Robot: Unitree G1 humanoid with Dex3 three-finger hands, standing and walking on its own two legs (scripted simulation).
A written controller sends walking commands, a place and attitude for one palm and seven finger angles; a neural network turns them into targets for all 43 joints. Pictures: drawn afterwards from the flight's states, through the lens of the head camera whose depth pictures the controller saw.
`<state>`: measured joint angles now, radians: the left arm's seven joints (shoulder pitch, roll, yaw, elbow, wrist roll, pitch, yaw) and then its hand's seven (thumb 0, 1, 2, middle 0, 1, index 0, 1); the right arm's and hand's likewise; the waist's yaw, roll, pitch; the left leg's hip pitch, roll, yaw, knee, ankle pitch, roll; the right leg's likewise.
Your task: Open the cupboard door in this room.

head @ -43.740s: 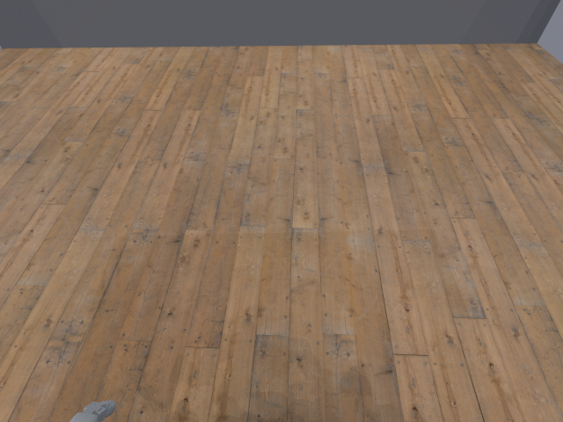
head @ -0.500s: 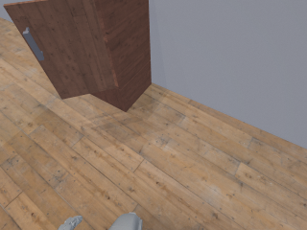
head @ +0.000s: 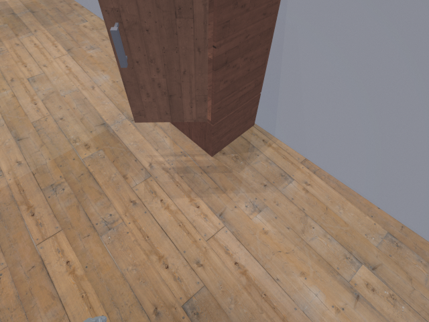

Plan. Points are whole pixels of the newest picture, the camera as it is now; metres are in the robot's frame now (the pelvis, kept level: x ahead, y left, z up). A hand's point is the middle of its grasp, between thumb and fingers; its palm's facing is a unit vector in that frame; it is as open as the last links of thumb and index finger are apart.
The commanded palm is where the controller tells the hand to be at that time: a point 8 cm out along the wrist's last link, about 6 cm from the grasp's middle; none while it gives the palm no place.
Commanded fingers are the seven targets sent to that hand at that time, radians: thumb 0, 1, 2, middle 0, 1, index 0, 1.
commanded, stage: turn to face it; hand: left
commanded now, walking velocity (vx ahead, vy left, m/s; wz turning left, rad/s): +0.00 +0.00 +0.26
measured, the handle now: (120, 45) +0.99 +0.41 -0.05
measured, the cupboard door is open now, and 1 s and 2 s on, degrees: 48 48 48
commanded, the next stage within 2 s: take the last steps up to it in 0.04 s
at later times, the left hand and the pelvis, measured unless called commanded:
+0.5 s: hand out of the picture +0.00 +0.22 -0.18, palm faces +0.19 -0.97 -0.18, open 7.4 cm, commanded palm none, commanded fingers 0.00 0.90 0.90 -0.20 -0.30 -0.20 -0.30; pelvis +0.02 +0.03 +0.00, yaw +8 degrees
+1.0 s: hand (121, 285) +0.20 +0.22 -0.16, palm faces +0.22 -0.95 -0.20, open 7.1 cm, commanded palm none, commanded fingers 0.00 0.90 0.90 -0.20 -0.30 -0.20 -0.30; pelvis +0.17 +0.03 +0.00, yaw +10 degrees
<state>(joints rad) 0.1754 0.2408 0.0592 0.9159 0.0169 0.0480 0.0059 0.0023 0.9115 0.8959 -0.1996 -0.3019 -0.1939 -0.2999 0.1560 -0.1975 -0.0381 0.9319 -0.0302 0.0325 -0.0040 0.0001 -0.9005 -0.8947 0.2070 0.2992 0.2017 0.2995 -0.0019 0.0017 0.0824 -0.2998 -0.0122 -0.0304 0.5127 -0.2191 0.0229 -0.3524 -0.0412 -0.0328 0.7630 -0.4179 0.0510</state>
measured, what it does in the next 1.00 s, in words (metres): walks ahead: right foot, then left foot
